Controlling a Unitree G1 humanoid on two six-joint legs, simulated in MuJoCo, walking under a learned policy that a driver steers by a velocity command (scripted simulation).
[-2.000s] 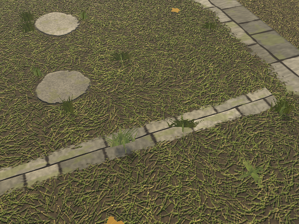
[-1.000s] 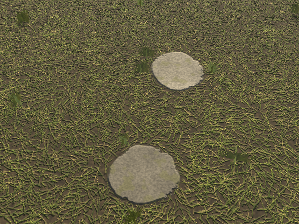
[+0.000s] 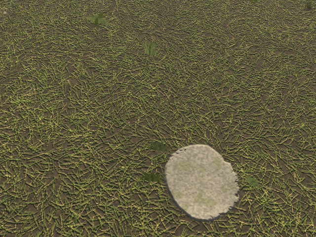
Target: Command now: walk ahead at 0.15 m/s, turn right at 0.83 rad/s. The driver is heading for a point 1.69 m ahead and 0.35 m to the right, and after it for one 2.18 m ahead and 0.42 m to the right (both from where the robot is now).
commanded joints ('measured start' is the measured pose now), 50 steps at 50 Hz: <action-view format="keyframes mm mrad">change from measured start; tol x32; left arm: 1 122 -27 -17 -39 -1 14 -26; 50 218 124 -12 67 1 -72 25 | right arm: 1 -120 -84 -19 -95 3 -18 3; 50 -258 -111 -49 -214 3 56 50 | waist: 1 81 172 -154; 9 16 -310 -203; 31 4 277 -83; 50 92 -85 117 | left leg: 1 -71 224 -7 -95 412 93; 7 33 263 39 256 272 6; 9 -391 -16 -4 801 -567 -125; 28 49 -117 -225 79 -137 1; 31 -1 304 -737 -261 -148 189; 37 81 118 -395 -113 341 158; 43 193 108 -407 -92 144 154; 46 -155 52 -419 -133 -551 99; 50 -633 -25 -259 460 -150 8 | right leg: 1 278 -22 -7 -174 179 -27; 7 402 45 -55 -431 12 -98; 9 663 -300 587 -560 726 -323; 12 526 -212 520 -700 154 -318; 26 361 -74 529 -683 28 -198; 36 218 189 197 65 -206 15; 45 565 151 -11 -628 -177 -55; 50 703 -295 636 -932 -555 -283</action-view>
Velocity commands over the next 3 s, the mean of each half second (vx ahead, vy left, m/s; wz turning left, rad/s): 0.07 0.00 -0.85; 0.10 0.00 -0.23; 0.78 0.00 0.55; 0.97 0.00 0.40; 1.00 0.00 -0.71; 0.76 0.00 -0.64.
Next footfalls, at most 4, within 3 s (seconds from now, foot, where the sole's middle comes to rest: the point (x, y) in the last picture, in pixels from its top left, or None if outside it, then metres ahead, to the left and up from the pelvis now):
0.16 right None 0.17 -0.12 -0.78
0.58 left None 0.19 0.07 -0.78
0.94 right None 0.03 -0.07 -0.78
1.38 left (156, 216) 0.50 0.01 -0.78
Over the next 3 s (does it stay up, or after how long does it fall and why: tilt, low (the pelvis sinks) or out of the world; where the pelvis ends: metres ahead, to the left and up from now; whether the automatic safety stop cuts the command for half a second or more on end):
stays up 1.73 -0.27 0.00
